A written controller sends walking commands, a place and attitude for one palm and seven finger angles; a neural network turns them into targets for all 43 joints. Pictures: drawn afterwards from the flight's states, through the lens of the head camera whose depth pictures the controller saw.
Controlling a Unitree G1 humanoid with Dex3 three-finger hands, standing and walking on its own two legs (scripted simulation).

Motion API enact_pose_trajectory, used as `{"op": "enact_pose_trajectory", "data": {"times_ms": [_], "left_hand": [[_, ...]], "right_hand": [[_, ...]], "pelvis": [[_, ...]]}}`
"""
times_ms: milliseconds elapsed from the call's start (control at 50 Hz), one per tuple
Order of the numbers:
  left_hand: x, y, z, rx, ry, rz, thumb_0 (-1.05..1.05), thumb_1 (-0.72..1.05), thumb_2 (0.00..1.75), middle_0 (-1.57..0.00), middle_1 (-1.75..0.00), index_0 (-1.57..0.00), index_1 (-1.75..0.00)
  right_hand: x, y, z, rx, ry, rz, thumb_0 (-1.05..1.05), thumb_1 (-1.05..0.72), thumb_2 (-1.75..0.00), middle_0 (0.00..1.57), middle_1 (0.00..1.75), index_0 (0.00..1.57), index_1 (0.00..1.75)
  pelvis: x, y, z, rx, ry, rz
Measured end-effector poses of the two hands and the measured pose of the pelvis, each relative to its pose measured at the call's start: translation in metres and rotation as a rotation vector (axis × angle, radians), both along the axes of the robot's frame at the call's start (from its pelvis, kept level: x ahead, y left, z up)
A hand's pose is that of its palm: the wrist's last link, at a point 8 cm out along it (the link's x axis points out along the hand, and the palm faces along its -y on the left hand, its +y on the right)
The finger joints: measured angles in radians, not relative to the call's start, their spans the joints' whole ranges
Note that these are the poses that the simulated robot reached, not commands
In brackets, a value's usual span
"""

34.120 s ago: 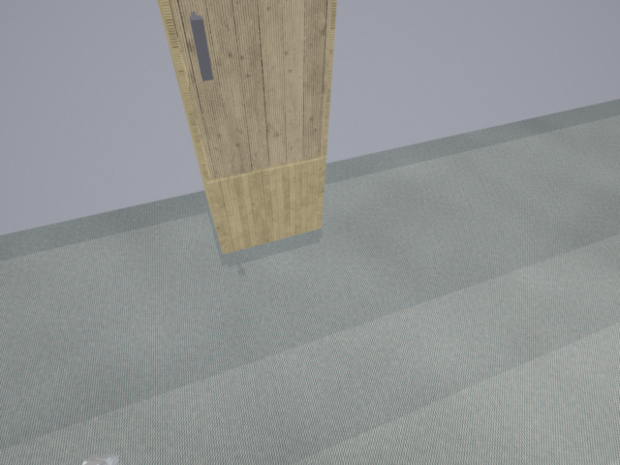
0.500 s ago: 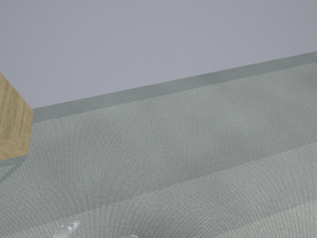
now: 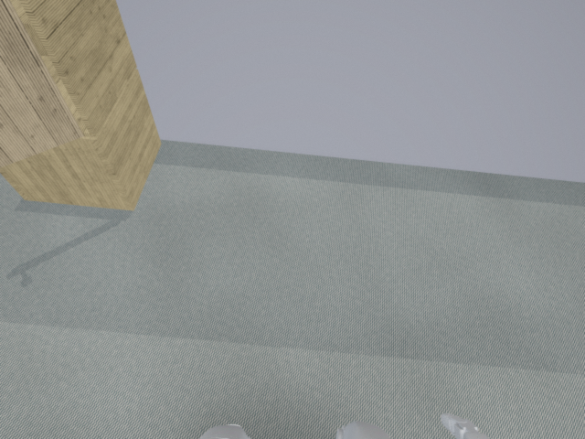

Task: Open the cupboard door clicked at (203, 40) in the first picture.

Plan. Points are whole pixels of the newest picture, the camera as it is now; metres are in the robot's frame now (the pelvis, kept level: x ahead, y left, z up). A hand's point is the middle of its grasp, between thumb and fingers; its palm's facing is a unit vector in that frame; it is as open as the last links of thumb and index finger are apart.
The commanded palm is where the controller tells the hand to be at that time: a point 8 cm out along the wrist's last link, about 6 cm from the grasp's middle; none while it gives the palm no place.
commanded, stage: turn to face it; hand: left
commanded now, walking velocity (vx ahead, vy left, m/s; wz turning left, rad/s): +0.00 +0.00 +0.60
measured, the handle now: out of the picture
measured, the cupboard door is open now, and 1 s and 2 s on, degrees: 42 42 42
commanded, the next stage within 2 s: take the last steps up to it in 1.10 s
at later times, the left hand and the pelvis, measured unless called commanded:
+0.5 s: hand out of the picture +0.05 +0.15 -0.14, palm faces +0.28 -0.92 -0.26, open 7.4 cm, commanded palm none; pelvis +0.01 -0.06 +0.02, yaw +18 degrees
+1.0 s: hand out of the picture -0.05 +0.19 -0.15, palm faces +0.53 -0.81 -0.25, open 7.4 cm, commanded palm none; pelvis +0.01 -0.03 +0.01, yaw +30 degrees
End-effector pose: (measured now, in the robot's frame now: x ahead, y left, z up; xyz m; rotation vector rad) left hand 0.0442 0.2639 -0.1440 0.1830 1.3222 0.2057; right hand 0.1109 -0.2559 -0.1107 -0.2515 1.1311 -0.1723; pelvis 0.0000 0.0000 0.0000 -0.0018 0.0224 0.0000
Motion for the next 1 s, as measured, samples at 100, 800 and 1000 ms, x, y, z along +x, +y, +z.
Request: {"op": "enact_pose_trajectory", "data": {"times_ms": [100,800,1000], "left_hand": [[0.011,0.006,0.019,0.019,-0.062,0.030,0.01,0.91,0.90,-0.20,-0.30,-0.19,-0.29],[-0.145,-0.038,0.001,0.011,0.034,0.495,0.00,0.91,0.89,-0.20,-0.30,-0.20,-0.29],[-0.124,-0.041,0.023,0.017,-0.041,0.520,0.00,0.91,0.90,-0.20,-0.30,-0.19,-0.29]], "right_hand": [[-0.004,0.009,0.002,0.016,0.043,0.036,0.01,-0.90,-0.90,0.20,0.30,0.20,0.30],[0.119,0.065,0.000,0.012,-0.034,0.500,0.01,-0.90,-0.90,0.20,0.30,0.20,0.30],[0.092,0.073,-0.004,0.054,0.059,0.525,0.01,-0.90,-0.90,0.20,0.30,0.20,0.30]], "pelvis": [[0.002,-0.001,0.011,-0.009,0.011,0.044],[0.001,-0.023,-0.002,0.011,-0.016,0.471],[0.006,-0.027,0.014,-0.004,-0.008,0.519]]}}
